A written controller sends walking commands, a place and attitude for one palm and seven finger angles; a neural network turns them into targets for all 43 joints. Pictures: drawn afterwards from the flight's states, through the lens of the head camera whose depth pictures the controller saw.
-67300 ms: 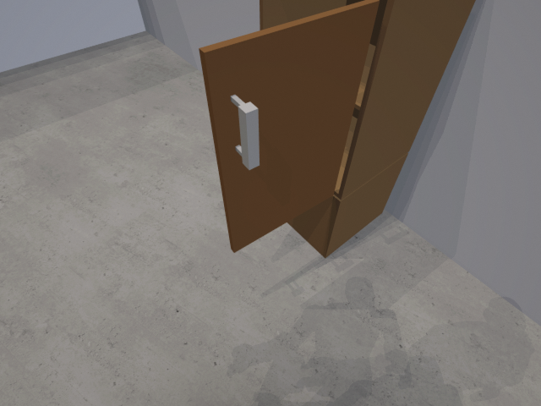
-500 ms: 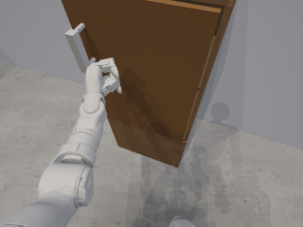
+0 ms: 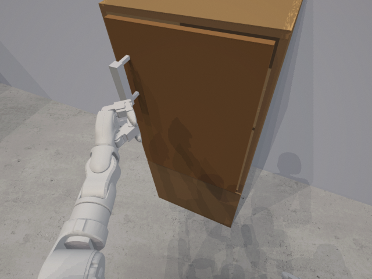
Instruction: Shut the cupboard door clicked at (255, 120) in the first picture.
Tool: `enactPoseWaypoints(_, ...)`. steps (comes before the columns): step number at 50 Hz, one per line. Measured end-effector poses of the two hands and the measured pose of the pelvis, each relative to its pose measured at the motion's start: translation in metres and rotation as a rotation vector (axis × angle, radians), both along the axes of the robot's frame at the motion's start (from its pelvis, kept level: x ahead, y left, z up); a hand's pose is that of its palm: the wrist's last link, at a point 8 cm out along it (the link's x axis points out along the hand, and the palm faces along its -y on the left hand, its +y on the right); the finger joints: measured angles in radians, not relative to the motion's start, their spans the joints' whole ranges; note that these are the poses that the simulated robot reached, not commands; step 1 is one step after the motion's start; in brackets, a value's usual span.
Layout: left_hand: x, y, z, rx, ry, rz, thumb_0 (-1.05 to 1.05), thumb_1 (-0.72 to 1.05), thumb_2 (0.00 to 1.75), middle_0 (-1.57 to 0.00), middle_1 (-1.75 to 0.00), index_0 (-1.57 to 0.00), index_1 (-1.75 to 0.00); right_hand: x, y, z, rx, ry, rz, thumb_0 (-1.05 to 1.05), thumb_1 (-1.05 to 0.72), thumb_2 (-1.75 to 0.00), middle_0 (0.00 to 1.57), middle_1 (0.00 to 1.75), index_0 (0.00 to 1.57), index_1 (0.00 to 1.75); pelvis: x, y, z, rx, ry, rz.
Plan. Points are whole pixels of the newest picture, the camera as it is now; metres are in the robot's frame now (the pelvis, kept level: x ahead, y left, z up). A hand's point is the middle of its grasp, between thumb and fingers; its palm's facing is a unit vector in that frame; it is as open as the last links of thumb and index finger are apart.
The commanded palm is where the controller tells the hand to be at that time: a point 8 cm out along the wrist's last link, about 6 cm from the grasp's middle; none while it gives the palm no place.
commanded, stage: draw the hand back to the body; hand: left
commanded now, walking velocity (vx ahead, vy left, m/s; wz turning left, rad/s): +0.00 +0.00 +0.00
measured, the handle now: (127, 82) +0.59 +0.17 +0.11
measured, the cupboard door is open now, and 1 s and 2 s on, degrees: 0 0 0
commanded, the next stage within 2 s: step back with the hand held close in 1.32 s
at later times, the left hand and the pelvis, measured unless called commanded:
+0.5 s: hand (69, 178) +0.27 +0.20 +0.14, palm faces +0.22 -0.95 -0.21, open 3.3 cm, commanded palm +0.23 +0.25 +0.17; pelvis +0.00 +0.01 +0.02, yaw +3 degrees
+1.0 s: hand out of the picture +0.18 +0.31 +0.18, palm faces +0.51 -0.74 -0.43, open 6.6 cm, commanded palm +0.14 +0.33 +0.19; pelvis +0.01 +0.02 +0.02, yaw +3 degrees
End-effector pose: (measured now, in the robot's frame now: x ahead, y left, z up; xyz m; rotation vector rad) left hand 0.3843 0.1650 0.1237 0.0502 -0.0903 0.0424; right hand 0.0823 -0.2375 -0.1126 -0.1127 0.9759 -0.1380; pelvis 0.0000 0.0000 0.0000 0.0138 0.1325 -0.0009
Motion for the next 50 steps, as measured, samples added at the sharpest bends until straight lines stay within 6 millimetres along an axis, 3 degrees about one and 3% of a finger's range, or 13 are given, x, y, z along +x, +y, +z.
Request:
enactPoseWaypoints(4,-0.03,0.018,0.003,-0.009,0.024,-0.022,0.02,0.9,0.9,-1.29,-1.5,-1.3,-1.5,0.01,0.0,0.005,-0.021,-0.015,0.017,0.01,-0.91,-0.9,0.2,0.3,0.2,0.3,-0.001,0.002,0.003,-0.01,-0.049,0.022)
enactPoseWaypoints(9,-0.052,0.021,0.011,-0.026,0.044,-0.057,0.02,0.9,0.9,-1.3,-1.5,-1.3,-1.5,0.042,0.004,0.021,-0.058,-0.127,0.05,0.01,-0.91,-0.9,0.2,0.3,0.2,0.3,-0.006,0.005,0.006,-0.014,-0.09,0.038)
enactPoseWaypoints(15,-0.077,0.035,0.026,0.034,0.011,-0.027,0.02,0.9,0.9,-1.25,-1.44,-1.25,-1.45,0.084,0.02,0.049,-0.051,-0.3,0.078,0.01,-0.91,-0.9,0.2,0.3,0.2,0.3,-0.007,0.009,0.01,-0.008,-0.127,0.03)
enactPoseWaypoints(20,-0.112,0.06,0.031,0.118,-0.019,0.074,0.02,0.9,0.9,-1.15,-1.34,-1.15,-1.34,0.104,0.036,0.065,-0.04,-0.348,0.109,0.01,-0.91,-0.9,0.2,0.3,0.2,0.3,-0.005,0.011,0.015,-0.011,-0.154,0.033)
enactPoseWaypoints(26,-0.151,0.091,0.03,0.179,0.001,0.193,0.02,0.89,0.9,-1.0,-1.17,-1.01,-1.18,0.109,0.052,0.063,-0.04,-0.313,0.174,0.01,-0.9,-0.9,0.2,0.3,0.2,0.3,-0.003,0.015,0.019,-0.016,-0.177,0.047)
enactPoseWaypoints(34,-0.186,0.12,0.051,0.263,-0.036,0.307,0.02,0.89,0.9,-0.79,-0.94,-0.8,-0.95,0.105,0.063,0.052,-0.027,-0.265,0.193,0.01,-0.9,-0.9,0.2,0.3,0.2,0.3,0.003,0.021,0.022,-0.018,-0.191,0.053)
enactPoseWaypoints(50,-0.252,0.172,0.073,0.424,-0.018,0.514,0.02,0.89,0.9,-0.36,-0.47,-0.36,-0.47,0.107,0.05,0.054,-0.057,-0.284,0.16,0.01,-0.9,-0.9,0.2,0.3,0.2,0.3,0.01,0.024,0.022,-0.024,-0.195,0.046)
